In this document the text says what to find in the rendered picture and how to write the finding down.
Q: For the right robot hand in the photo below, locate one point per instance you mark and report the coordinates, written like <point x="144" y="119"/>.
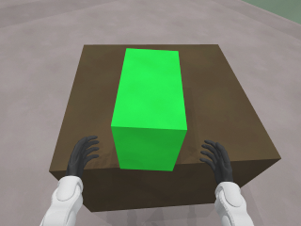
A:
<point x="221" y="162"/>

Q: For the carton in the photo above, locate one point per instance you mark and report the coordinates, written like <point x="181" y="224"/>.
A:
<point x="149" y="121"/>

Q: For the left robot forearm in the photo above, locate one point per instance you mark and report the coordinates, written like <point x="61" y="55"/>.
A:
<point x="66" y="201"/>

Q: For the pedestal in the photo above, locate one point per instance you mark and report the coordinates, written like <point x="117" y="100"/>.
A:
<point x="216" y="108"/>

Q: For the right robot forearm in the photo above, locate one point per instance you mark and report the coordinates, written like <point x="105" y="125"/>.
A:
<point x="230" y="205"/>

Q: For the left robot hand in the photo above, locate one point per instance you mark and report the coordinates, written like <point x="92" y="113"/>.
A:
<point x="79" y="158"/>

